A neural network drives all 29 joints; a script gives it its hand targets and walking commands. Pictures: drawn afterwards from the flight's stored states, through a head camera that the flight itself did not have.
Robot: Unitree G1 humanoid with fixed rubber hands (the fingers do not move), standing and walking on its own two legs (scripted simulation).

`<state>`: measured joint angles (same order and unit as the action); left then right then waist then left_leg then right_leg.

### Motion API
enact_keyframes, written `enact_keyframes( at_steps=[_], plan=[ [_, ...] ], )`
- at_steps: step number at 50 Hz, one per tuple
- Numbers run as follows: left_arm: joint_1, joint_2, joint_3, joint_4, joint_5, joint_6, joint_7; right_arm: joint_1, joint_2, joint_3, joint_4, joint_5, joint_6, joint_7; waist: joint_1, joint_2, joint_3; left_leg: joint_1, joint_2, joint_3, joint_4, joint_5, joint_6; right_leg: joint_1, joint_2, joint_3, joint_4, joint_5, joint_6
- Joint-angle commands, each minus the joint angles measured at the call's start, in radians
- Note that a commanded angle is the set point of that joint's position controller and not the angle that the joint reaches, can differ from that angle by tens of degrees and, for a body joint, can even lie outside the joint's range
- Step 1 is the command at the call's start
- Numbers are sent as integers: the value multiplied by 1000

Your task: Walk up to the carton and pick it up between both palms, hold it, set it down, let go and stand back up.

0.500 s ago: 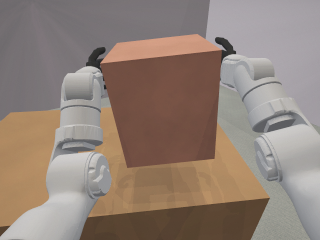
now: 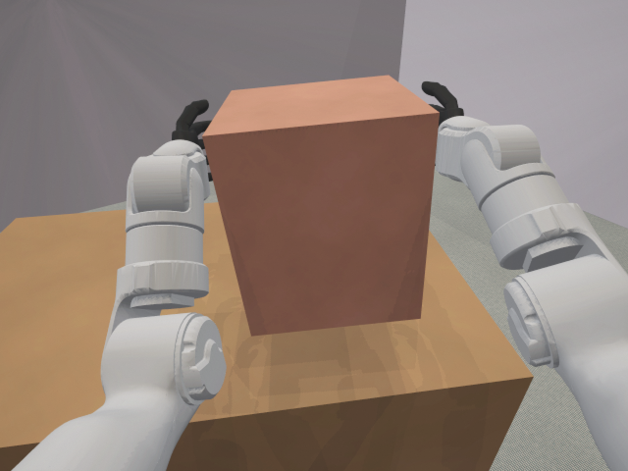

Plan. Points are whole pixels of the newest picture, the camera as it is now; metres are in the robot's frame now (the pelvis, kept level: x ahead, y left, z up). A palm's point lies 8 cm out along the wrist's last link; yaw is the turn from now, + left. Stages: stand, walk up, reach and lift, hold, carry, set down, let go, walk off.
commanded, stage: hold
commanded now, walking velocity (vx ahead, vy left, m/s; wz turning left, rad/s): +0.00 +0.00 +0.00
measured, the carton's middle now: (322, 200) +0.38 -0.01 +0.25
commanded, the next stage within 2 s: none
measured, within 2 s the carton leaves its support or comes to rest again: neither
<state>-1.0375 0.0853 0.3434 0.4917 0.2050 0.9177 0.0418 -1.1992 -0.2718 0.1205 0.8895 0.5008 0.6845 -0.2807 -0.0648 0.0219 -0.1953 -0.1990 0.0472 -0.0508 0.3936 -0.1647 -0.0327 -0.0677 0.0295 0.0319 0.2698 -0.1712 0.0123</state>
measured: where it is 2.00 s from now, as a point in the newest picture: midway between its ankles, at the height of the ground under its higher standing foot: outside the picture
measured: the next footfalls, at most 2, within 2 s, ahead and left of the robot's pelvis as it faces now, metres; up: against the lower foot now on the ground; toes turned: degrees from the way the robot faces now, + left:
none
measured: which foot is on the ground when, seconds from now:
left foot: down 0.00-1.00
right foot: down 0.00-1.00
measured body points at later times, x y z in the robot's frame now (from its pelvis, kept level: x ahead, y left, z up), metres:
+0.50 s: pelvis +0.00 +0.00 +0.00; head -0.10 +0.02 +0.44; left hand +0.39 +0.15 +0.32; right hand +0.38 -0.16 +0.34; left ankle +0.03 +0.14 -0.75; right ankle -0.01 -0.13 -0.75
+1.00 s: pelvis +0.00 +0.00 +0.00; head -0.10 +0.02 +0.44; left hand +0.39 +0.15 +0.32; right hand +0.39 -0.15 +0.34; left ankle +0.03 +0.14 -0.75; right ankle -0.01 -0.13 -0.75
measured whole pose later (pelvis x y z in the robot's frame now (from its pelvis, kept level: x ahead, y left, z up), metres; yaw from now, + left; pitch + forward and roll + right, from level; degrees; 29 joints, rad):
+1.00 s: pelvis +0.00 +0.00 +0.00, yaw +0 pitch -1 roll -2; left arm -1.11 0.11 0.35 0.62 0.21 0.89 0.04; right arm -1.27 -0.27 0.07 1.00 0.46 0.68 -0.27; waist -0.06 0.01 -0.22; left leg -0.22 0.04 -0.06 0.39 -0.16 -0.03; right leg -0.09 0.03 0.04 0.27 -0.16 0.01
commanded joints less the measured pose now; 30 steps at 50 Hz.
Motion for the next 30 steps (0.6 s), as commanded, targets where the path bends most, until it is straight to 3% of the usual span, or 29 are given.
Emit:
enact_keyframes(
  at_steps=[1, 10, 16, 20, 27, 30],
  plan=[
    [-842, -541, -304, -120, -193, -91, -140, -830, 696, 61, -330, 154, -12, 135, -6, -17, -324, 200, -80, 22, -19, 191, -6, -24, 64, 0, -37, 206, 54],
    [-854, -535, -274, -60, -179, -89, -158, -825, 667, 16, -226, 130, 1, 144, -8, 8, -279, 164, -72, 28, -43, 140, -13, -31, 57, 10, -49, 134, 33],
    [-852, -528, -269, -73, -173, -90, -160, -809, 647, 17, -209, 144, 0, 147, -12, 31, -307, 186, -70, 24, -28, 216, -29, 2, 63, 9, -38, 201, 30],
    [-857, -528, -275, -79, -170, -87, -161, -805, 633, 10, -195, 147, -1, 153, -14, 48, -297, 184, -67, 23, -31, 213, -34, -8, 65, 8, -39, 176, 25],
    [-876, -521, -268, -101, -177, -98, -146, -840, 673, 42, -245, 160, -14, 157, 9, 8, -346, 195, -73, 20, -19, 230, -18, 1, 66, 5, -32, 200, 39],
    [-876, -527, -265, -65, -177, -98, -144, -860, 682, 33, -248, 149, -17, 156, 14, 2, -323, 177, -74, 23, -28, 176, -7, -31, 61, 8, -41, 156, 40]
  ],
)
